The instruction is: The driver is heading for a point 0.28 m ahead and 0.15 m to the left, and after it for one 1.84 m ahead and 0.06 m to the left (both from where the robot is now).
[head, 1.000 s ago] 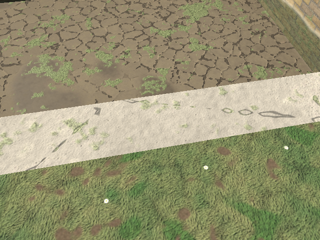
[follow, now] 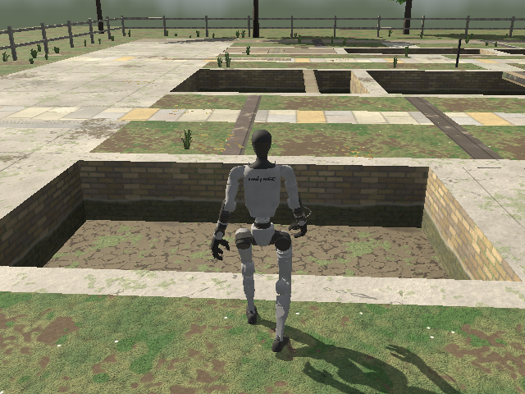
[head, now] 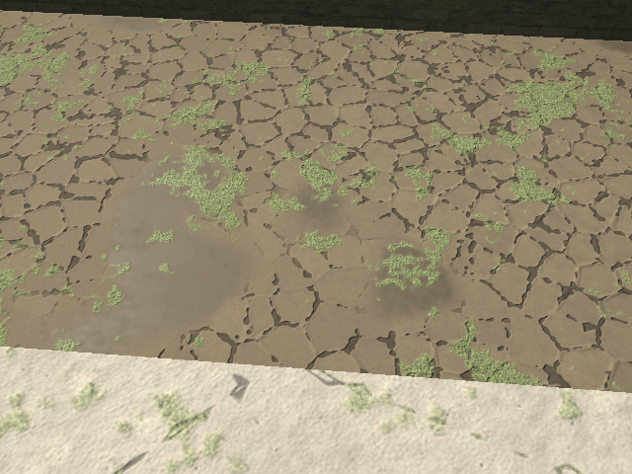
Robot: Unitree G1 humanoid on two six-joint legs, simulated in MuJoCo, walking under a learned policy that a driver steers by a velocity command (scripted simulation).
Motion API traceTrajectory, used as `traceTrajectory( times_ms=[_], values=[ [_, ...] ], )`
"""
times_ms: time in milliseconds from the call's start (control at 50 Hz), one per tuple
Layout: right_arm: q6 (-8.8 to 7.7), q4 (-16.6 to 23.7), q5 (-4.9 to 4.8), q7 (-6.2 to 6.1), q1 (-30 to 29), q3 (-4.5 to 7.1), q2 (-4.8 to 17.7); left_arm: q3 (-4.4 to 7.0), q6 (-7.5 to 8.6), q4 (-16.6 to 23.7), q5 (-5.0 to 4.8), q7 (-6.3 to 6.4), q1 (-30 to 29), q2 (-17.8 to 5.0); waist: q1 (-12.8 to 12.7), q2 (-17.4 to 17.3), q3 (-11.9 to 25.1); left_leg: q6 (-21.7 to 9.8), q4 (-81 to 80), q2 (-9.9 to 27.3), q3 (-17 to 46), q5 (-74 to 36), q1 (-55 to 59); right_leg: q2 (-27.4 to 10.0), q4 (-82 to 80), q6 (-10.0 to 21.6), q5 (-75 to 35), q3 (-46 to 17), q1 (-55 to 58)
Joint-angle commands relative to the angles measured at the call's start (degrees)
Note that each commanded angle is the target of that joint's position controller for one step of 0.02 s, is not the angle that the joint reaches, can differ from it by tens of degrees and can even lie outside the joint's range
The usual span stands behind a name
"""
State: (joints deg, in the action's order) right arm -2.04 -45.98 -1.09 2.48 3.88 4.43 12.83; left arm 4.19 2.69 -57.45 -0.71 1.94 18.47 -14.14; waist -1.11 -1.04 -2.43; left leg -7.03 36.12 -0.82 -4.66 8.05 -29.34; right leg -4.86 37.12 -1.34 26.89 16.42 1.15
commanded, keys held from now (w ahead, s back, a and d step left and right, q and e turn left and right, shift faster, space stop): w+q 0.18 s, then q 0.54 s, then e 0.28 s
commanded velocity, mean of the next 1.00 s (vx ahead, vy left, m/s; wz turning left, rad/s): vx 0.21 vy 0.00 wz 0.44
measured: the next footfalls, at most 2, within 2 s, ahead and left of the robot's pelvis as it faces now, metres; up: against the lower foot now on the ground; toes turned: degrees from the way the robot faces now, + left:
right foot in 0.44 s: +0.37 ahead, -0.07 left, +0.00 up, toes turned +21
left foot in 0.78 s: +0.17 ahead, +0.13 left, +0.00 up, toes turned +28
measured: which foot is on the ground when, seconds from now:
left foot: down 0.00-0.44, up 0.46-0.76, down 0.78-1.00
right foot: down 0.00-0.00, up 0.02-0.42, down 0.44-0.78, up 0.80-1.00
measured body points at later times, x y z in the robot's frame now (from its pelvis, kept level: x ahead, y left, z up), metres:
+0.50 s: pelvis +0.19 +0.00 +0.00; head +0.22 +0.00 +0.45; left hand +0.29 +0.29 -0.08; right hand +0.36 -0.24 -0.11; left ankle +0.10 +0.07 -0.67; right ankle +0.33 -0.09 -0.71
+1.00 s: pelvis +0.16 +0.03 +0.03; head +0.14 +0.06 +0.47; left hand +0.09 +0.32 -0.11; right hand +0.37 -0.12 -0.08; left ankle +0.13 +0.11 -0.71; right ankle +0.24 -0.13 -0.64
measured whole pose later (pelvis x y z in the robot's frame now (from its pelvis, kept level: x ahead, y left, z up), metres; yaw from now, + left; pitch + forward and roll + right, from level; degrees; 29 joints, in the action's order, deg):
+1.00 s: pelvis +0.16 +0.03 +0.03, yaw +26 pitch -1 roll -1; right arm 0.4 -45.1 1.8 -1.7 12.5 -0.1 8.8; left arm 6.2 -4.0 -45.6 -1.4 3.4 15.4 -17.7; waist -1.7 3.2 -0.7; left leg -3.1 30.2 -0.4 -2.4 14.7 -14.8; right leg 0.9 59.3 -4.7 21.7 -8.0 -26.9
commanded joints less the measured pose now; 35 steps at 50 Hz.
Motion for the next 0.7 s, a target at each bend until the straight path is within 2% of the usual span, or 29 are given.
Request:
traceTrajectory(
  times_ms=[20,40,60,80,100,120,140,180,200,220,260,320,380,400,420,440,460,480,500,520,540,560,580,620,660,700],
  values=[
    [0.05,0.7,0.81,-1.5,18.0,4.8,18.6,-0.56,3.19,8.9,0.99,-0.19,2.9,-2.8,3.4,-13.8,24.7,-21.8,-12.9,21.3,48.8,-18.4,50.8,8.5,50.2,-1.2,10.6,-15.9,-37.8],
    [-0.09,0.7,0.63,-0.85,19.0,3.72,14.0,0.72,4.69,9.8,-1.09,-0.66,-3.6,-7.6,6.8,-3.0,23.5,-18.1,-16.8,20.1,45.1,-13.7,48.5,4.9,49.5,0.4,7.6,-23.0,-42.1],
    [-0.44,0.3,0.25,-0.75,17.1,3.01,10.7,0.98,5.09,10.5,-2.11,-0.56,-6.0,-7.8,5.8,-1.8,14.4,-15.4,-16.7,17.8,36.9,-9.8,41.7,3.0,46.4,1.5,4.6,-21.6,-45.5],
    [-0.74,1.7,0.05,-0.9,12.4,2.28,8.6,1.18,5.03,10.3,-0.99,0.26,-7.4,-7.6,3.3,3.2,9.0,-12.5,-17.5,14.8,30.9,-8.7,32.0,0.3,41.5,1.7,-0.1,-21.4,-43.9],
    [-1.1,2.4,0.71,-1.08,9.6,1.64,6.6,1.83,4.34,10.5,-0.38,0.85,-7.6,-8.2,1.4,2.3,6.7,-11.1,-18.2,12.6,27.1,-9.9,24.7,-1.1,37.8,1.7,-3.0,-21.3,-40.3],
    [-1.59,3.4,1.28,-1.56,8.6,1.41,5.8,1.96,3.27,10.5,-0.61,0.7,-6.1,-7.5,-0.3,0.2,6.0,-10.7,-18.6,10.7,24.7,-12.0,20.2,-1.9,35.9,1.3,-5.4,-21.5,-36.5],
    [-1.73,3.3,1.25,-1.91,9.3,1.44,5.9,2.15,2.28,10.9,-0.12,0.67,-5.5,-7.2,-1.0,-0.3,5.8,-10.6,-18.5,9.2,23.4,-13.9,18.2,-2.0,33.6,0.6,-6.6,-21.2,-35.4],
    [-1.57,3.3,0.85,-2.92,12.2,1.97,7.5,1.82,1.27,12.1,1.05,0.84,-6.7,-5.6,-0.9,-0.5,5.5,-11.2,-17.9,7.8,21.3,-18.6,16.0,-1.5,29.2,-1.0,-9.4,-20.0,-35.7],
    [-1.21,3.7,0.93,-3.55,12.8,2.21,8.3,1.64,1.04,13.1,1.46,1.02,-8.5,-5.3,-0.8,-0.8,4.7,-10.9,-16.6,7.2,20.3,-24.6,15.2,-0.8,26.4,-1.8,-11.2,-19.4,-36.7],
    [-0.68,3.9,1.14,-4.07,13.6,2.39,8.7,1.37,0.9,13.7,1.76,1.16,-10.1,-4.9,-0.5,-1.3,4.3,-10.0,-14.3,6.0,18.6,-31.2,14.4,0.2,22.6,-2.2,-13.4,-18.7,-36.7],
    [0.81,4.7,0.71,-4.76,14.4,2.52,8.5,0.68,0.96,15.8,1.73,1.3,-13.7,-3.4,0.7,-2.2,5.6,-7.2,-10.5,3.4,16.4,-38.1,12.6,3.0,14.2,-2.1,-19.7,-17.1,-33.3],
    [2.68,5.3,0.21,-5.53,16.2,2.44,8.3,0.48,0.31,17.8,1.29,1.14,-15.4,-3.8,1.7,-5.1,7.4,-3.9,-6.9,3.8,20.0,-36.6,13.6,5.9,7.1,-1.6,-23.0,-17.8,-30.6],
    [3.81,6.7,-0.31,-6.35,15.1,2.0,7.2,0.72,0.55,19.9,1.53,0.31,-16.0,-5.0,1.4,-6.1,7.1,-3.8,-3.2,4.9,26.7,-29.5,15.2,6.3,1.3,-1.0,-20.1,-19.8,-30.2],
    [3.92,7.6,-0.31,-6.5,13.7,1.97,7.5,0.94,0.97,20.2,1.61,-0.05,-14.8,-5.8,0.6,-7.0,7.3,-3.8,-2.1,5.2,29.3,-26.7,15.6,6.1,-1.3,-0.2,-20.0,-20.5,-28.3],
    [3.9,8.7,-0.53,-6.54,11.2,1.96,7.8,1.1,1.48,20.0,1.83,-0.33,-12.1,-6.2,-1.5,-7.3,7.8,-2.9,0.0,4.2,30.1,-23.0,15.0,5.5,-6.2,1.0,-24.1,-20.7,-23.9],
    [3.42,9.8,-0.48,-6.62,9.8,1.78,7.5,1.82,2.02,19.7,2.53,-0.59,-7.6,-8.7,-3.4,-3.2,9.9,0.1,6.4,0.8,27.3,-16.3,11.0,1.2,-11.1,3.7,-41.1,-23.1,-14.0],
    [3.12,10.4,0.29,-6.78,15.0,1.18,4.5,2.61,1.54,20.2,3.71,-0.32,-4.4,-12.2,-1.6,11.3,16.5,4.1,26.2,-9.5,19.0,13.1,3.1,-13.7,-9.9,12.3,-65.7,-36.0,-0.7],
    [2.98,10.2,-0.3,-5.8,23.6,1.12,7.0,1.95,0.55,20.7,2.78,-0.66,-6.3,-10.8,3.5,27.0,25.2,6.4,39.7,-10.4,16.8,37.7,-2.2,-24.5,-13.5,22.0,-57.9,-54.2,3.4],
    [3.31,8.4,-0.64,-5.19,22.7,2.78,11.6,0.94,-0.31,23.1,1.28,-0.54,-10.2,-6.1,2.8,17.5,18.9,8.6,46.8,-6.0,15.9,34.0,-7.7,-21.8,-15.3,21.5,-44.8,-51.7,-0.6],
    [4.32,8.7,-1.08,-5.48,16.3,2.76,11.4,0.38,-1.24,23.5,1.34,-0.17,-10.4,-3.6,0.7,10.7,12.3,9.9,50.2,-4.2,12.7,29.4,-10.9,-17.1,-14.3,18.5,-36.9,-42.4,-4.5],
    [5.61,8.2,-0.89,-5.93,14.8,2.37,10.1,-0.04,-2.11,23.5,2.06,0.04,-10.9,-3.2,0.3,6.4,8.9,11.0,49.6,-3.6,11.9,26.8,-9.5,-13.9,-15.4,16.7,-33.2,-36.7,-9.6],
    [6.39,9.0,-1.05,-6.07,14.0,2.36,9.7,0.28,-2.61,23.6,2.55,0.38,-12.0,-4.6,1.4,6.7,6.9,11.3,48.0,-2.4,11.7,23.9,-7.5,-12.0,-16.6,15.4,-29.9,-33.1,-13.5],
    [6.77,9.3,-1.38,-5.75,13.8,1.78,8.2,0.67,-3.03,23.8,3.2,0.61,-13.3,-6.0,2.2,7.3,5.1,11.5,44.6,-2.3,9.7,21.7,-4.4,-9.6,-17.7,14.5,-29.5,-28.4,-17.3],
    [6.57,9.7,-1.67,-5.61,13.3,0.63,5.7,1.09,-3.58,23.8,3.23,0.99,-13.7,-6.6,2.4,8.7,5.7,11.7,34.1,-1.6,7.1,20.0,-1.5,-8.0,-17.6,13.9,-32.3,-23.0,-16.4],
    [6.21,9.9,-1.37,-5.06,12.0,-0.6,4.4,1.57,-4.25,24.1,2.61,1.11,-14.4,-7.3,1.7,10.2,8.4,11.2,22.0,0.1,5.6,20.4,4.1,-8.0,-17.2,13.5,-33.7,-20.2,-14.8],
    [5.91,10.4,-0.91,-3.75,11.7,-0.74,5.8,2.4,-4.26,24.1,1.18,1.32,-14.5,-9.3,1.2,11.9,10.5,10.0,14.5,2.1,5.2,17.7,8.8,-10.9,-17.3,13.6,-30.0,-21.3,-13.4]
  ],
)
Keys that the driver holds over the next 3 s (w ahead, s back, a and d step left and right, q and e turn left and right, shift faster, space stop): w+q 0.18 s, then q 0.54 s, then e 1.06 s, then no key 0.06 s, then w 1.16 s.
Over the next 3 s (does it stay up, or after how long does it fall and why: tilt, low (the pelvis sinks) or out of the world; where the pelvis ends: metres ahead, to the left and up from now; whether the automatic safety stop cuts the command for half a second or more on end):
stays up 0.39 -0.03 0.02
